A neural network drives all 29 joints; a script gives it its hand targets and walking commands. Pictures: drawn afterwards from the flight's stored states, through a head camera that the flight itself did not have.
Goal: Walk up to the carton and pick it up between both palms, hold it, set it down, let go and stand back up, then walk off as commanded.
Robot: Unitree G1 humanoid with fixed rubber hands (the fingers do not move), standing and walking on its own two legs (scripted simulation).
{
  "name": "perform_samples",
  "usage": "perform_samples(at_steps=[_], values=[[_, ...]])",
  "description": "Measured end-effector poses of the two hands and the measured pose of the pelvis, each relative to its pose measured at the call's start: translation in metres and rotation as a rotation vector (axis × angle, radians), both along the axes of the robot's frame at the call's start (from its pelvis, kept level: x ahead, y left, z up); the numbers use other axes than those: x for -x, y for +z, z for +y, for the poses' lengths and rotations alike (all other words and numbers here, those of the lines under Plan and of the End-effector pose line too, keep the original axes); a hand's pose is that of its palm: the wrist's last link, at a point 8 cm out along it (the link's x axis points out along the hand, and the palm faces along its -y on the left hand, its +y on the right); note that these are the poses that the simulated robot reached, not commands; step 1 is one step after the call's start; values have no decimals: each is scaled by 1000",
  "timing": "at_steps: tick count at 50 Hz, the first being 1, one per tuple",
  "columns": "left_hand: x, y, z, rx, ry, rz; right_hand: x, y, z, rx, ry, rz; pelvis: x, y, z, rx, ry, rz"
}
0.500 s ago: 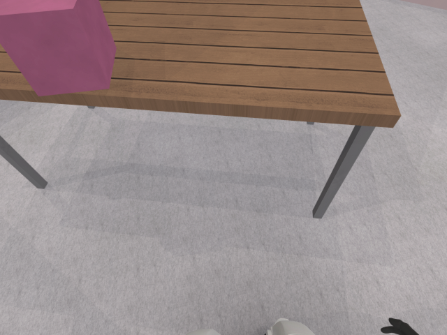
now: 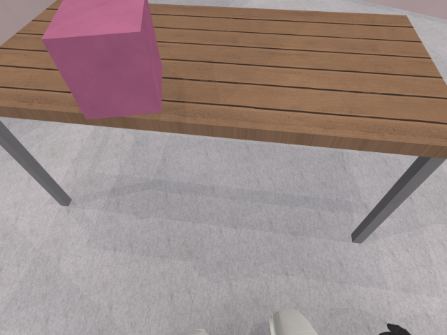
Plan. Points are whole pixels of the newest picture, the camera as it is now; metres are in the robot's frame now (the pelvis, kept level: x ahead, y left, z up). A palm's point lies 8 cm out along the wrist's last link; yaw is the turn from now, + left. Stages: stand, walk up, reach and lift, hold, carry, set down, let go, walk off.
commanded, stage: walk up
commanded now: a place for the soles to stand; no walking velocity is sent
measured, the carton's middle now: (115, 56) +0.80 +0.31 +0.06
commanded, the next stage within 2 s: none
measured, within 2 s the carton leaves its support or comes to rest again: neither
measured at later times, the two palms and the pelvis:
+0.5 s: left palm out of the picture +0.12 +0.40 -0.05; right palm (369, 297) +0.20 -0.26 -0.10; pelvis +0.08 +0.05 +0.00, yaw +0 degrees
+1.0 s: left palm out of the picture +0.18 +0.55 -0.07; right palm (292, 302) +0.20 -0.11 -0.10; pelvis +0.13 +0.20 +0.00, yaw -3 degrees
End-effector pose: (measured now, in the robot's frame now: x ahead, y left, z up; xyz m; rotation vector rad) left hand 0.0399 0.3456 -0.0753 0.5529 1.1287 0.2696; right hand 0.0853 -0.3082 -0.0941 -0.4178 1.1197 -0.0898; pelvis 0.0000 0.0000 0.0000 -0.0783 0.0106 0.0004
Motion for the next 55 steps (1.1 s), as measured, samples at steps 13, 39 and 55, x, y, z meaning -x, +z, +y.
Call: perform_samples(at_steps=[13, 39, 55], values=[[-58, 1, 18, -11, -44, 47, -21, -11, 17, 1, -45, 84, -47, -2, 20, -33, -37, 53], [-92, -7, 167, -55, 21, -3, -133, -25, 170, -60, 28, -72, -100, -21, 161, -18, 8, -36], [-154, 9, 211, -56, -70, 60, -107, -18, 206, -17, -91, 56, -138, -3, 209, -34, -79, 28]])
